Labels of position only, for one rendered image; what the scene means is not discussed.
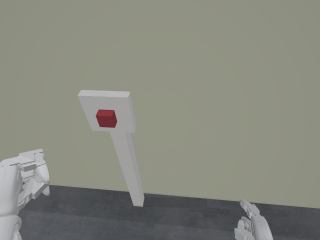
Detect panel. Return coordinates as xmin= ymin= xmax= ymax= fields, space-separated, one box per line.
xmin=77 ymin=90 xmax=145 ymax=207

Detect robot left hand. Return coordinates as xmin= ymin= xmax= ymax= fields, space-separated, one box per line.
xmin=0 ymin=149 xmax=50 ymax=216

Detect button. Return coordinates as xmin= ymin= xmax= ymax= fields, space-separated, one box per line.
xmin=96 ymin=109 xmax=117 ymax=128

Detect left robot forearm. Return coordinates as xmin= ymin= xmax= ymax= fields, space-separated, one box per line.
xmin=0 ymin=214 xmax=22 ymax=240

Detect robot right hand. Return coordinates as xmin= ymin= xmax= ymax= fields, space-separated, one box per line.
xmin=234 ymin=199 xmax=273 ymax=240

